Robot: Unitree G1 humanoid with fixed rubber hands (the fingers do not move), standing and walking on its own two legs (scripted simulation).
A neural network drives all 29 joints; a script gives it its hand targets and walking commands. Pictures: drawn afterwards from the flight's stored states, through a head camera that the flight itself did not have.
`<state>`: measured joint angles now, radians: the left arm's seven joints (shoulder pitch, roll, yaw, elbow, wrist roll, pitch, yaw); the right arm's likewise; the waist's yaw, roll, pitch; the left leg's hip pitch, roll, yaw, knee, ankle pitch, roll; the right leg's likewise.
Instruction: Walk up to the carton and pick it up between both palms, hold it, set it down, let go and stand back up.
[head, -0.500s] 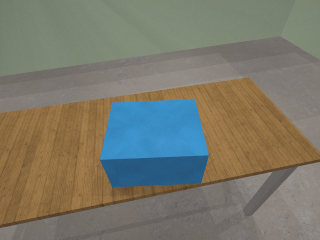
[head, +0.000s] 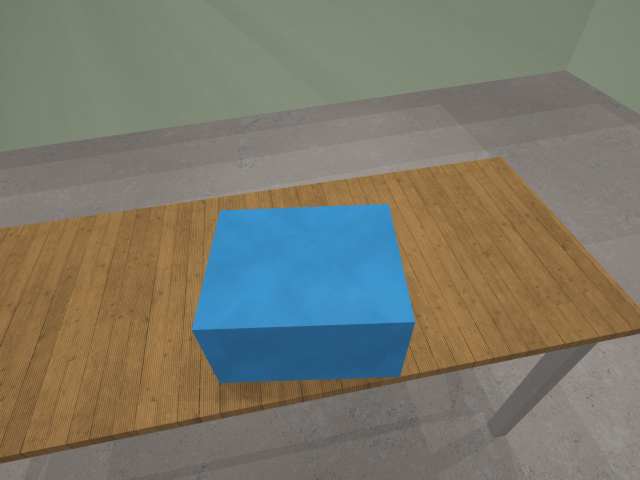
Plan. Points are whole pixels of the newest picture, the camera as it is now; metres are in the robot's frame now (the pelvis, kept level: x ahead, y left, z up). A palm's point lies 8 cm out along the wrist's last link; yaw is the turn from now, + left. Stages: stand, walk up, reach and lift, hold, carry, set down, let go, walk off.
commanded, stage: stand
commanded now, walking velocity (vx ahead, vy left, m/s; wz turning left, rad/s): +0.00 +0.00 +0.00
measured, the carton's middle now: (306, 290) +0.43 +0.06 -0.03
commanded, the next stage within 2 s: none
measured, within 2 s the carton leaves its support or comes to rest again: neither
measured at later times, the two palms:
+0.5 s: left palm out of the picture -0.01 +0.20 -0.15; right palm out of the picture -0.02 -0.20 -0.15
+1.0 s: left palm out of the picture +0.00 +0.20 -0.15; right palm out of the picture -0.01 -0.18 -0.15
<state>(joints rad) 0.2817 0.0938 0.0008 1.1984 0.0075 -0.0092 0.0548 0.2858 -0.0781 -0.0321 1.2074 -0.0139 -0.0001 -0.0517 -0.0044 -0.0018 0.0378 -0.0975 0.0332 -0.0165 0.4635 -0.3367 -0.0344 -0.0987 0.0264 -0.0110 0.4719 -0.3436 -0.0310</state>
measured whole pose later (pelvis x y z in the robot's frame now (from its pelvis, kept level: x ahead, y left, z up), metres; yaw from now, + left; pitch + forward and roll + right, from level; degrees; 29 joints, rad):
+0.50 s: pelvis +0.02 +0.00 +0.00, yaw +0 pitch -1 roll +0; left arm 0.29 0.10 0.00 1.19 0.01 -0.01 0.05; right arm 0.28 -0.07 -0.03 1.21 -0.01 0.00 -0.06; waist 0.00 -0.01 0.04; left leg -0.08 0.04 -0.02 0.46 -0.36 -0.04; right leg -0.08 0.04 -0.01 0.46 -0.36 -0.03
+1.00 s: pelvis +0.03 +0.01 +0.00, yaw +0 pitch -1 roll +0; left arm 0.29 0.09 0.01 1.18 0.01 -0.01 0.06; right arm 0.30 -0.07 -0.03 1.21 -0.01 -0.01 -0.06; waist 0.00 0.00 0.04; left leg -0.05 0.03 -0.01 0.44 -0.37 -0.03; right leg -0.05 0.02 0.00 0.44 -0.38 -0.02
